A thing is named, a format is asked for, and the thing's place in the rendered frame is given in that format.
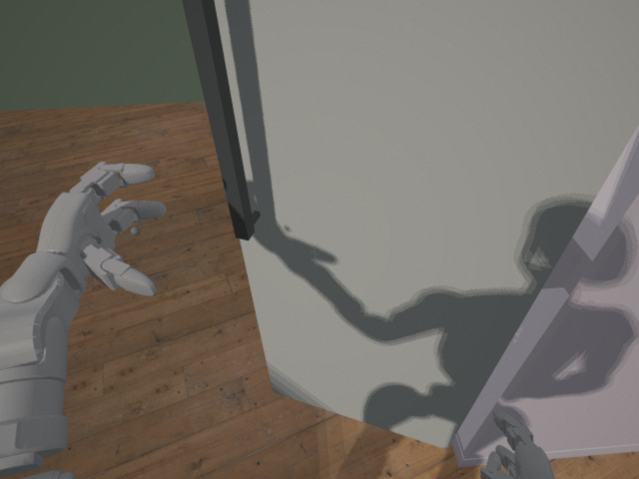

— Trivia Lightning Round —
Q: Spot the left robot hand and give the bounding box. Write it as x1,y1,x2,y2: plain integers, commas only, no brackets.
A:
36,162,167,296

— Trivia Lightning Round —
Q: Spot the right robot hand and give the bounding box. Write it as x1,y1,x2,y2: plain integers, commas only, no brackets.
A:
480,410,555,479

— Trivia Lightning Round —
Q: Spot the robot left forearm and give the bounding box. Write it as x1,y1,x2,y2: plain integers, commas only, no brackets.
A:
0,252,87,477

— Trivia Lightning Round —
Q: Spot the fridge door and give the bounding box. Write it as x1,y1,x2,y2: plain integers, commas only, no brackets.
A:
214,0,639,450

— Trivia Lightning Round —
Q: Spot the handle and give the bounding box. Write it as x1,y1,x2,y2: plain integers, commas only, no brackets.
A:
182,0,261,240

